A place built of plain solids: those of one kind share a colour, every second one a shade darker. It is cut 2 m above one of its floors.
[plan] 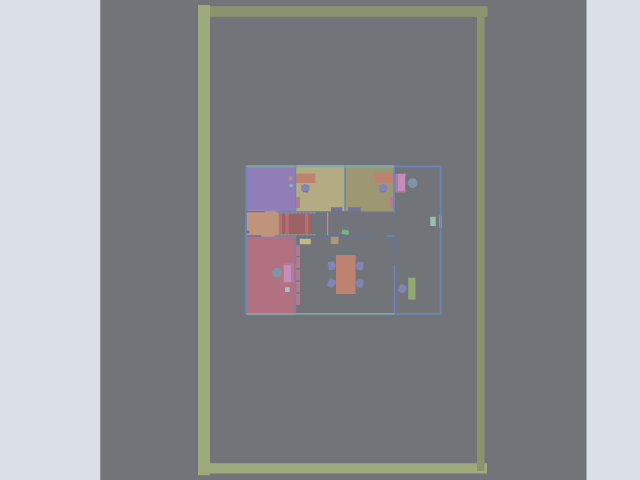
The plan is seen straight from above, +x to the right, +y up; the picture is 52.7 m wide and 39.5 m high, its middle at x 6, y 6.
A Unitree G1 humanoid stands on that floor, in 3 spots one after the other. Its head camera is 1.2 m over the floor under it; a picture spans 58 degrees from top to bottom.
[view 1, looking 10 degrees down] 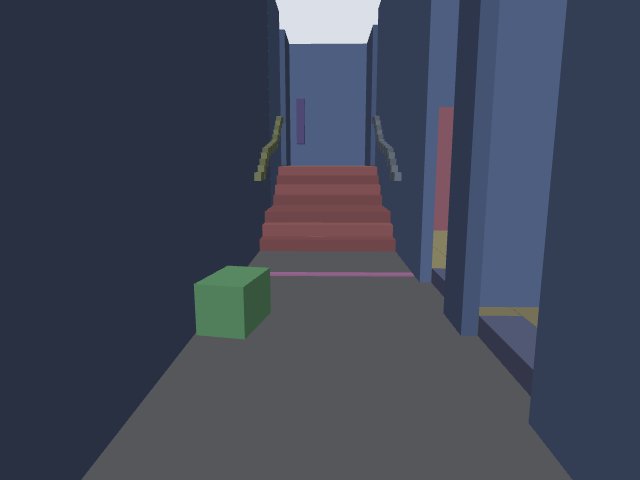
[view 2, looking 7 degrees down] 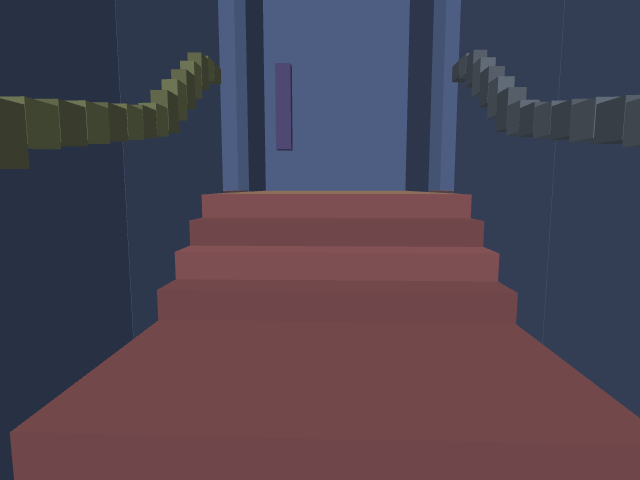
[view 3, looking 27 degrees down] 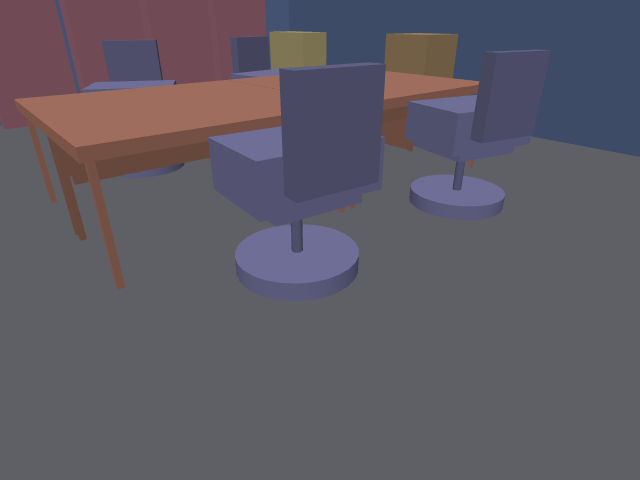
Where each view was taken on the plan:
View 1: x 11.22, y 7.33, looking -179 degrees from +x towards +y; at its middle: split_steps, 6.00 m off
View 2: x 5.91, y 7.33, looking -178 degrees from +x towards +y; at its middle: split_steps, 2.79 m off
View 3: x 10.92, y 1.20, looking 140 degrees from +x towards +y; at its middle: task_chair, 2.42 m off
